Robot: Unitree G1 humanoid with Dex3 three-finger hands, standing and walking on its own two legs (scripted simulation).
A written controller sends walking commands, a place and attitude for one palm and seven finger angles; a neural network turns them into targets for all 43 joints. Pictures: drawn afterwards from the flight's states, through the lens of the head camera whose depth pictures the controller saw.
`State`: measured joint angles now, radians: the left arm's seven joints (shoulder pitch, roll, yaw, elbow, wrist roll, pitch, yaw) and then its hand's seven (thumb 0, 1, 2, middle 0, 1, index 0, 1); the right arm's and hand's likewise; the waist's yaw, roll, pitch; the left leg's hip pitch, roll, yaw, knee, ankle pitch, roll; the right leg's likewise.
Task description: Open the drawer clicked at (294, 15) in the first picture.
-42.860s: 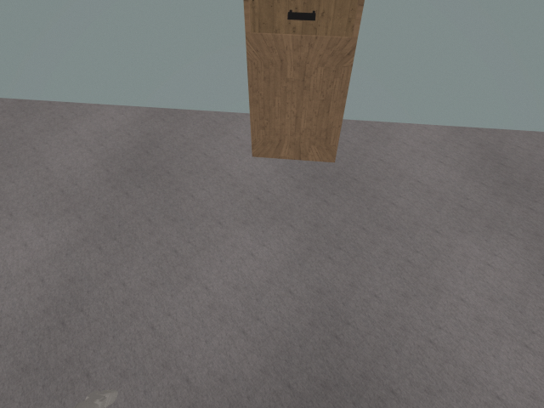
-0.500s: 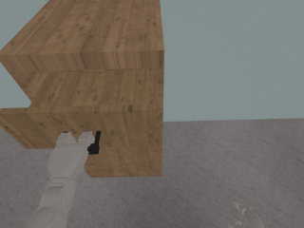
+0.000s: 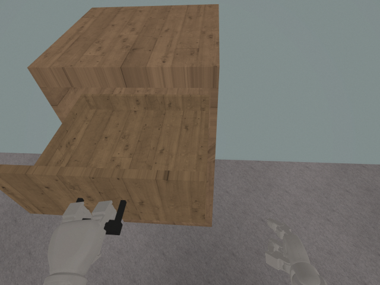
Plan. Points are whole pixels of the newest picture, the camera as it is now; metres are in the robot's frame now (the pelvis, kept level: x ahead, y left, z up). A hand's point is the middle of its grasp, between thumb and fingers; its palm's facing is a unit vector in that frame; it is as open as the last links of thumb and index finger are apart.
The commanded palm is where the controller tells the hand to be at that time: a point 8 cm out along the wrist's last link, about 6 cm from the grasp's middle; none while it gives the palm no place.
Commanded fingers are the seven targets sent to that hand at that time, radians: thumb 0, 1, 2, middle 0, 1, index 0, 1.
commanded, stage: pull the drawer open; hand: left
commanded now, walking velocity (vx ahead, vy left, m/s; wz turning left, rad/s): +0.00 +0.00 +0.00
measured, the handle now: (96, 215) +0.23 +0.23 +0.04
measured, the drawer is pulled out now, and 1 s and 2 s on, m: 0.28 0.30 0.29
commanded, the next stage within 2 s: open the thumb to release the handle in 0.28 s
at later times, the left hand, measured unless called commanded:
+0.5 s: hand (87, 259) +0.16 +0.22 +0.02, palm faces +0.04 -0.06 -1.00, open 5.7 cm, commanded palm +0.12 +0.22 +0.07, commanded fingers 0.00 0.41 0.69 -0.37 -1.30 -0.37 -1.30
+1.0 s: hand (88, 260) +0.15 +0.22 +0.02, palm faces +0.04 -0.10 -0.99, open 13.3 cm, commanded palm +0.13 +0.23 +0.07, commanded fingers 0.00 -0.50 0.30 -0.30 -1.20 -0.30 -1.20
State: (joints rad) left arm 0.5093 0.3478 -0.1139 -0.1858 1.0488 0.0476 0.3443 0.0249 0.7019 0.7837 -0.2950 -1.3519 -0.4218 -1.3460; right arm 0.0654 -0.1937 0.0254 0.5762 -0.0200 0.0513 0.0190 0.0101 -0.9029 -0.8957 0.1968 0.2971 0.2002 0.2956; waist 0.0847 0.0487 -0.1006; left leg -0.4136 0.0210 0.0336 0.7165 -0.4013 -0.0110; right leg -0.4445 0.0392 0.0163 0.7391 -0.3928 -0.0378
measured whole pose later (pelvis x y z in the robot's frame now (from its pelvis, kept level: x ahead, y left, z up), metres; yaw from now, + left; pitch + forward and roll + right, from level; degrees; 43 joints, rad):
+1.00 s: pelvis -0.02 -0.01 +0.00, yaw +1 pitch +6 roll +1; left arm 0.52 0.37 -0.09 -0.19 1.04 0.00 0.39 0.00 -0.41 0.33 -0.35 -1.24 -0.33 -1.21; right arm 0.08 -0.23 0.00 0.59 -0.03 0.05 -0.02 0.01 -0.90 -0.90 0.20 0.30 0.20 0.30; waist 0.09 0.05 -0.08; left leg -0.46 0.02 0.01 0.75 -0.39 -0.02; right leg -0.49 0.04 0.00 0.77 -0.39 -0.05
